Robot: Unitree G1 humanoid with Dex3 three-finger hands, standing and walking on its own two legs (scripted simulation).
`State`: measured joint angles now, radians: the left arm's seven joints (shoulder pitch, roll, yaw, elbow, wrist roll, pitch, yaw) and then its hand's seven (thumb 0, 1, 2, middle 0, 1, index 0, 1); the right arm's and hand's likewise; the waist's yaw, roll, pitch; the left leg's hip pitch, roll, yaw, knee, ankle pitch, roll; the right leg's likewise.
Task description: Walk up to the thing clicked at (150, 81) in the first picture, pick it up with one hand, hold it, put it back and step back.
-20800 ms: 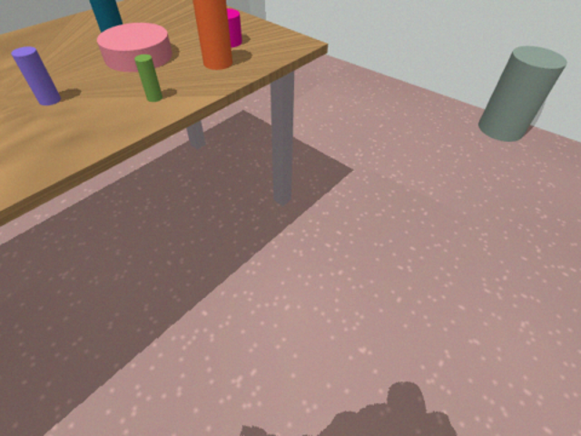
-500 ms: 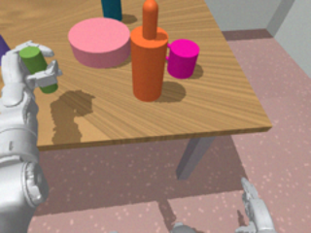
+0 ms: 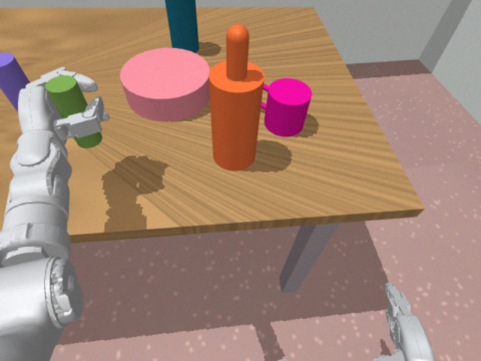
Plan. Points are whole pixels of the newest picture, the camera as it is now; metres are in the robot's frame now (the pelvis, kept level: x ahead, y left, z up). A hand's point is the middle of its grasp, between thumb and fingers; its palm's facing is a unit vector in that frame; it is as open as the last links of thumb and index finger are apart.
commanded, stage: lift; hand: left
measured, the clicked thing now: (76, 114) +0.49 +0.22 +0.15
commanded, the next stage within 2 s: hold in 1.14 s
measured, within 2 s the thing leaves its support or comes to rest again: neither
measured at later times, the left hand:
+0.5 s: hand (61, 101) +0.41 +0.19 +0.23, palm faces +0.19 -0.98 -0.02, open 5.0 cm
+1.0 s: hand (36, 112) +0.34 +0.17 +0.28, palm faces +0.15 -0.99 +0.00, open 5.0 cm
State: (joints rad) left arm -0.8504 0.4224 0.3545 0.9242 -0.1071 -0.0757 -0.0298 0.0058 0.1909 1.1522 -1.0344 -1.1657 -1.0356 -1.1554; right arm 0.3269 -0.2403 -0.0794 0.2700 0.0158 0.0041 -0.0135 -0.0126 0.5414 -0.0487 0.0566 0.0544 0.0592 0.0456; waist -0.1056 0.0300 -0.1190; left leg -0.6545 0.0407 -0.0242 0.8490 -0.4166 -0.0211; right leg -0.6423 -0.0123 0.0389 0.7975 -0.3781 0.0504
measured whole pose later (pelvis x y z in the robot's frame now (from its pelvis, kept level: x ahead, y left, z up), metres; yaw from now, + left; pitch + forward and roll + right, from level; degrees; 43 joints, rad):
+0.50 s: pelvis +0.00 +0.00 +0.01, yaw +1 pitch +5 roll -1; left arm -0.62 0.30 0.28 0.38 -0.16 0.28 -0.01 0.01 0.19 1.16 -1.04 -1.15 -1.04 -1.14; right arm 0.34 -0.22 -0.08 0.39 0.05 -0.06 -0.03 -0.01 0.55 -0.04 0.06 0.05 0.06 0.05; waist -0.01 0.06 -0.12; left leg -0.43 0.02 -0.03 0.73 -0.38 -0.02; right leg -0.43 -0.03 0.03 0.71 -0.36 0.05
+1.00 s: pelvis -0.02 -0.01 +0.02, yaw +2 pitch -1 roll +0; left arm -0.53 0.28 0.29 0.06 -0.21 0.57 -0.03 0.01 0.20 1.14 -1.03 -1.16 -1.03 -1.15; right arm 0.30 -0.24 -0.10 0.53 0.05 -0.15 -0.04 -0.01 0.55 -0.04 0.05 0.05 0.06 0.05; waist 0.01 0.07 -0.09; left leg -0.33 0.01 -0.04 0.65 -0.31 -0.03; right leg -0.33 -0.04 0.02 0.65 -0.31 0.04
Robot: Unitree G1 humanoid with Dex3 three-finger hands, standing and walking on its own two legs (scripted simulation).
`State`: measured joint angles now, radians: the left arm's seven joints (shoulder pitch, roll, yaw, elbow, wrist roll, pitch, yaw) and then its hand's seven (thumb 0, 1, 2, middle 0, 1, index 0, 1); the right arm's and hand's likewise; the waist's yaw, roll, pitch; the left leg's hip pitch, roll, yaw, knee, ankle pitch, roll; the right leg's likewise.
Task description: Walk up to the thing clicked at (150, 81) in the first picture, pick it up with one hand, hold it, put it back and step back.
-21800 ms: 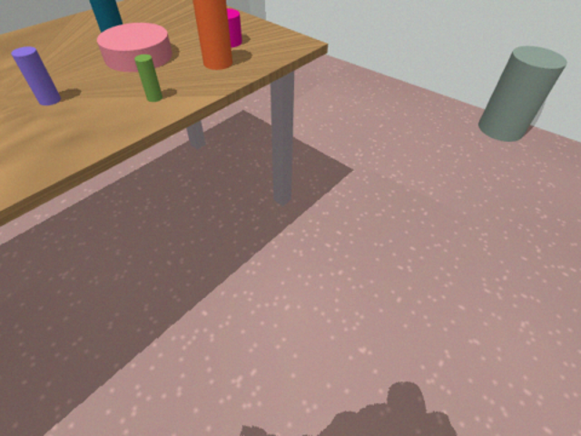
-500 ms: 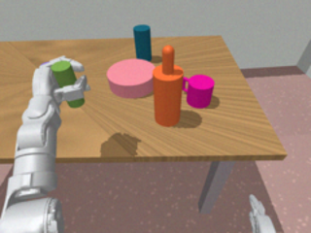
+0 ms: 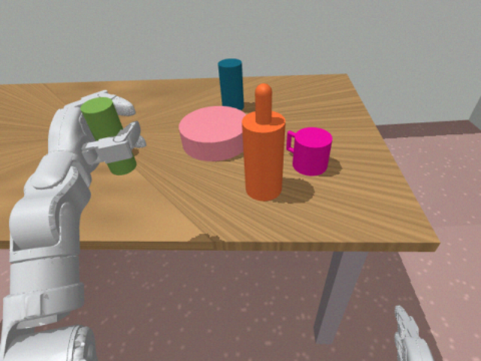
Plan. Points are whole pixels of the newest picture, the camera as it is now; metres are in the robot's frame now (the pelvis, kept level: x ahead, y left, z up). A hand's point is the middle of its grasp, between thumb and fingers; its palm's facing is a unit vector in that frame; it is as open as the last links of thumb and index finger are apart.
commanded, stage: lift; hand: left
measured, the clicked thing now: (111, 138) +0.37 +0.19 +0.25
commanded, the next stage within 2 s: hold in 0.14 s
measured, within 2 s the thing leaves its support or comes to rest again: neither
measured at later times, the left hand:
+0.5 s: hand (106, 132) +0.34 +0.18 +0.28, palm faces +0.11 -0.99 +0.01, open 5.0 cm
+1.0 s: hand (102, 127) +0.33 +0.17 +0.29, palm faces +0.11 -0.99 +0.00, open 5.0 cm
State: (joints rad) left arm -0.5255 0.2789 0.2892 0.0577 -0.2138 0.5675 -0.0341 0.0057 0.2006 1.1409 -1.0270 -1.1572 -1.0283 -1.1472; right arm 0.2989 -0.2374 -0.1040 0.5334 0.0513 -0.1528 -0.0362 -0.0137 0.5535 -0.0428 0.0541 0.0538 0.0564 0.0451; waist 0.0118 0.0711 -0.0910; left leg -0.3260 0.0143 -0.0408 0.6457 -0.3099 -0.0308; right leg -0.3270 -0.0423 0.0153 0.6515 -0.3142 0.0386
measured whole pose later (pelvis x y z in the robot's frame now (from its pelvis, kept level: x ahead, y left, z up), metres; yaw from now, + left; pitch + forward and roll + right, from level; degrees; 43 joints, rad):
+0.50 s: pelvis +0.00 +0.00 +0.00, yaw +0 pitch -2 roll +0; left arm -0.50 0.28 0.30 -0.08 -0.24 0.68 -0.03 0.01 0.20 1.14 -1.03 -1.16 -1.03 -1.15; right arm 0.27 -0.23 -0.10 0.61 0.06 -0.23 -0.04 -0.01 0.54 -0.05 0.05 0.05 0.06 0.05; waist 0.03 0.08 -0.09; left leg -0.31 0.01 -0.04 0.64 -0.30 -0.03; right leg -0.31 -0.05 0.02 0.63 -0.30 0.04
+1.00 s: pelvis +0.00 +0.01 +0.00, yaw +0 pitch -2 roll +0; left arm -0.50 0.28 0.32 -0.17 -0.26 0.78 -0.03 0.01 0.20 1.15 -1.03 -1.15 -1.03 -1.14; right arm 0.26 -0.24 -0.11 0.66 0.07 -0.23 -0.03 -0.01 0.54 -0.05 0.05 0.05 0.06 0.05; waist 0.04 0.09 -0.10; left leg -0.31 0.01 -0.04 0.64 -0.31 -0.02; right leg -0.30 -0.05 0.02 0.64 -0.31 0.05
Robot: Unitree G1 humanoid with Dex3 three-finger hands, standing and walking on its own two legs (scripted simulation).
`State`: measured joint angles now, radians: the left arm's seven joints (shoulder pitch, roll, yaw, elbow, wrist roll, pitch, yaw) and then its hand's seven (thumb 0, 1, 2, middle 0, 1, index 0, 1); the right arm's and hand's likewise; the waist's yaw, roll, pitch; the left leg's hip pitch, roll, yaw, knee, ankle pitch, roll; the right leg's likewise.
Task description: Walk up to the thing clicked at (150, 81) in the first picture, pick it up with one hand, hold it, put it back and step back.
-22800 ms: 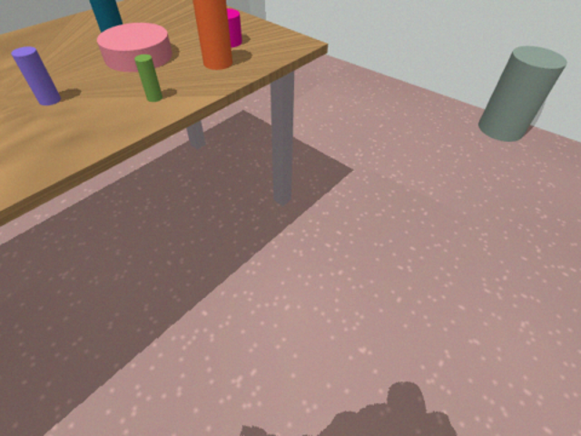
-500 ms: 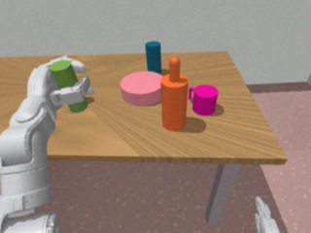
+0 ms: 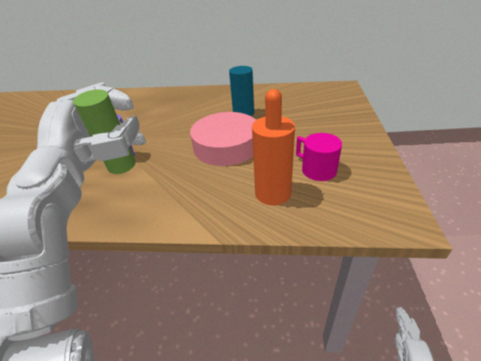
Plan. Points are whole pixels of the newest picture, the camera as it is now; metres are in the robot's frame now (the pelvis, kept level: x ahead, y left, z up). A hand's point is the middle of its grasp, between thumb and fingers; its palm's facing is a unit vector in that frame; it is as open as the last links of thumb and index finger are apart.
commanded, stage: hold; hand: left
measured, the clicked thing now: (107, 134) +0.33 +0.18 +0.28
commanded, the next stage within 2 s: crouch in 1.84 s
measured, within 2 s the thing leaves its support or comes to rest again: neither
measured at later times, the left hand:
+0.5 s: hand (117, 129) +0.33 +0.17 +0.29, palm faces +0.10 -0.99 +0.00, open 5.0 cm
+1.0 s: hand (117, 121) +0.34 +0.17 +0.30, palm faces +0.11 -0.99 +0.00, open 5.0 cm
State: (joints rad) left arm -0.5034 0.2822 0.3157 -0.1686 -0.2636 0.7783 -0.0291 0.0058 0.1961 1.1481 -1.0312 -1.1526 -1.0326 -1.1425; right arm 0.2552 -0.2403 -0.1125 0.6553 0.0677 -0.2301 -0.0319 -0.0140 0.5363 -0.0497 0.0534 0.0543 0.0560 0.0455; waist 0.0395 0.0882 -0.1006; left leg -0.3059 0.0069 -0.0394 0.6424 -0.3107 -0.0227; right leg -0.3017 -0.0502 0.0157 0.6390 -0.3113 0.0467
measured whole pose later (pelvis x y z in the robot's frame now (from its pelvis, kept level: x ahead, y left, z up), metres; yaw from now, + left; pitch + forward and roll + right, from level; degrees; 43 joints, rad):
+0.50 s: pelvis +0.00 +0.00 +0.00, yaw +0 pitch -1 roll +0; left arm -0.51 0.29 0.33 -0.16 -0.27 0.80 -0.04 0.01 0.20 1.15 -1.03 -1.15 -1.03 -1.14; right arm 0.26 -0.24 -0.10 0.66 0.07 -0.24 -0.03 -0.01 0.55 -0.05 0.05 0.05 0.06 0.05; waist 0.04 0.09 -0.11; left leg -0.31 0.01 -0.04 0.64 -0.31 -0.03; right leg -0.31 -0.05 0.01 0.64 -0.32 0.04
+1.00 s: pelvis +0.00 +0.00 +0.00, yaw +0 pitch -1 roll +0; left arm -0.56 0.30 0.33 -0.14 -0.26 0.82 -0.03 0.01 0.20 1.14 -1.03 -1.16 -1.03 -1.15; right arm 0.26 -0.24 -0.10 0.65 0.07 -0.23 -0.02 -0.01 0.55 -0.05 0.05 0.05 0.06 0.05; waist 0.04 0.09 -0.11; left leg -0.31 0.01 -0.04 0.64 -0.31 -0.02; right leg -0.31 -0.05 0.02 0.64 -0.32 0.04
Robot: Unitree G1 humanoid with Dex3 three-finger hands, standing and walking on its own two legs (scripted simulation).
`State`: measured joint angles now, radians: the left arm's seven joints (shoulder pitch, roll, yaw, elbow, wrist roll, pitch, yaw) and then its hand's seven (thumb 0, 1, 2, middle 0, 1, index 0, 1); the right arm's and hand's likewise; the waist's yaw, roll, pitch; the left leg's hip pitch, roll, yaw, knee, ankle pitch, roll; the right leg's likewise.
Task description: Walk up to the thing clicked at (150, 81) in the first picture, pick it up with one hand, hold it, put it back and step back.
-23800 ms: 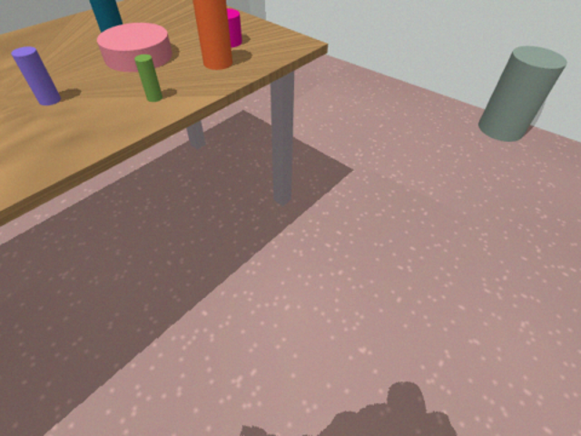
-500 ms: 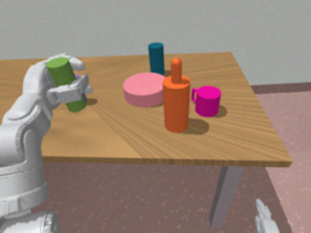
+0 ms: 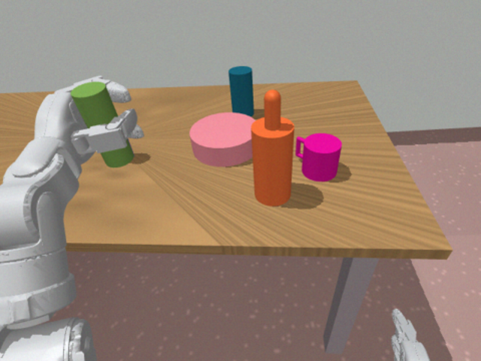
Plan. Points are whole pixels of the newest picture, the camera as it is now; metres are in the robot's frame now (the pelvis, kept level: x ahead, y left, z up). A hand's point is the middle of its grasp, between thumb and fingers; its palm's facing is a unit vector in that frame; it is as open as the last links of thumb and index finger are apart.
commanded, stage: hold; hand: left
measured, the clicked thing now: (105, 127) +0.34 +0.19 +0.29
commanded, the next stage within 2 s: crouch in 0.84 s
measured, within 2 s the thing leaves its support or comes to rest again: neither
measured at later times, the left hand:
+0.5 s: hand (114, 117) +0.34 +0.17 +0.30, palm faces +0.11 -0.99 +0.00, open 5.1 cm
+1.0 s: hand (108, 121) +0.33 +0.17 +0.30, palm faces +0.12 -0.99 +0.00, open 5.1 cm
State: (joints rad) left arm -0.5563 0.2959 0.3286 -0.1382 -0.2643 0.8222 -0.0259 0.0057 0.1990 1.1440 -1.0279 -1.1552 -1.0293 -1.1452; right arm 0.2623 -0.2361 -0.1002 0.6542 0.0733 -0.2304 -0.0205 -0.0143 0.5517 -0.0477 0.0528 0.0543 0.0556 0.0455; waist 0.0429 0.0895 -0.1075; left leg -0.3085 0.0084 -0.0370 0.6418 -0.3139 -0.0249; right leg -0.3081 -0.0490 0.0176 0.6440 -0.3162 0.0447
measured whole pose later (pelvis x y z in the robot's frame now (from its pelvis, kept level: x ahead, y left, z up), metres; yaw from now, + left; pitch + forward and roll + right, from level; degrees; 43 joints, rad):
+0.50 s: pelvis -0.01 +0.00 +0.00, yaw +0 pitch -2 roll +0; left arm -0.61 0.31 0.32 -0.08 -0.26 0.84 -0.02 0.01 0.20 1.15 -1.03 -1.15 -1.03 -1.14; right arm 0.26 -0.23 -0.08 0.67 0.07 -0.25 -0.02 -0.01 0.55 -0.05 0.05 0.05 0.06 0.05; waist 0.04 0.09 -0.11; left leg -0.31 0.01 -0.04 0.64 -0.30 -0.03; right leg -0.31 -0.05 0.02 0.64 -0.30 0.04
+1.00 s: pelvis -0.01 +0.00 +0.00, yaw +0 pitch -2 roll +0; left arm -0.60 0.32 0.32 -0.12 -0.26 0.85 -0.02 0.01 0.20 1.15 -1.03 -1.15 -1.03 -1.14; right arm 0.26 -0.23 -0.09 0.66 0.08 -0.26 -0.03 -0.01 0.55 -0.05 0.05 0.05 0.06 0.05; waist 0.04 0.08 -0.10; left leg -0.31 0.01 -0.04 0.64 -0.30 -0.03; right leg -0.31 -0.05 0.02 0.64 -0.30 0.04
